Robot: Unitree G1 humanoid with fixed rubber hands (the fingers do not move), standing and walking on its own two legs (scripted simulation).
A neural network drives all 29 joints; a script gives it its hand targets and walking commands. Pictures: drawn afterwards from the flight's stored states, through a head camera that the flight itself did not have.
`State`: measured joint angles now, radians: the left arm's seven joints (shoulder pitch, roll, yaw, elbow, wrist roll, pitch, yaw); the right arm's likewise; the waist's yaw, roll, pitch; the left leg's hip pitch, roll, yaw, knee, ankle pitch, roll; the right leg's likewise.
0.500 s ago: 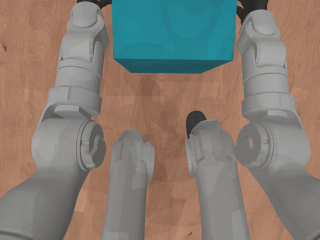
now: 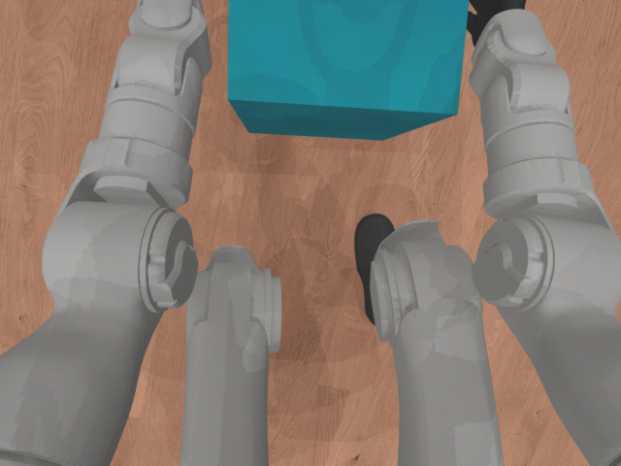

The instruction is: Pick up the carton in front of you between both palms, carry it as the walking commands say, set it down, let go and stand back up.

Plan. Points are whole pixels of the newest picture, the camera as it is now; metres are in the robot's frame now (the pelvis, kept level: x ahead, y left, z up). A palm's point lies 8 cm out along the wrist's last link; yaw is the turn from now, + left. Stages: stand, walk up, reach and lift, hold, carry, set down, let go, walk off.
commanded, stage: set down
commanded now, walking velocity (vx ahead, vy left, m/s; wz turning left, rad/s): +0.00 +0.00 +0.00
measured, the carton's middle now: (332, 39) +0.52 -0.08 -0.26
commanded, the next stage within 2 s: none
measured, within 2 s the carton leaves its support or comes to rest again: rests again in 0.72 s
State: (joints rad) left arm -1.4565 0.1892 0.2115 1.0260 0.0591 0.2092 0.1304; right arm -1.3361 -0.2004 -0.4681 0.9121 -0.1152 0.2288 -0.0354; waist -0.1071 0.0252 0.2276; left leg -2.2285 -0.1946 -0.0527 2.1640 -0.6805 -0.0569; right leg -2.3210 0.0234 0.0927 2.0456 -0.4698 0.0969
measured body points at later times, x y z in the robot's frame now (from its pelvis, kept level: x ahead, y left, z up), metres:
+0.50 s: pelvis -0.01 +0.00 -0.01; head +0.37 -0.01 +0.24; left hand +0.57 +0.07 -0.18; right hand +0.52 -0.24 -0.18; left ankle +0.08 +0.11 -0.36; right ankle +0.13 -0.15 -0.36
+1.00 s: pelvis -0.01 -0.02 -0.02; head +0.38 -0.01 +0.20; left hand +0.58 +0.11 -0.22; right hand +0.52 -0.27 -0.21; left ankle +0.08 +0.10 -0.36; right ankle +0.13 -0.15 -0.36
